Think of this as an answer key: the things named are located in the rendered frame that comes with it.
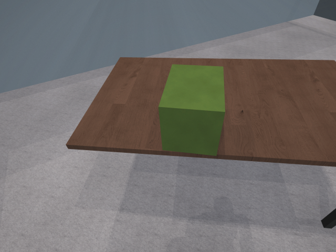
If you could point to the carton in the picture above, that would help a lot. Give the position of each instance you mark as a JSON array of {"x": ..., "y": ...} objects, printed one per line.
[{"x": 192, "y": 109}]

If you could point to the table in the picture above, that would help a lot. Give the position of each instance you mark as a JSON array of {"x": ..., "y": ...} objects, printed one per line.
[{"x": 276, "y": 110}]

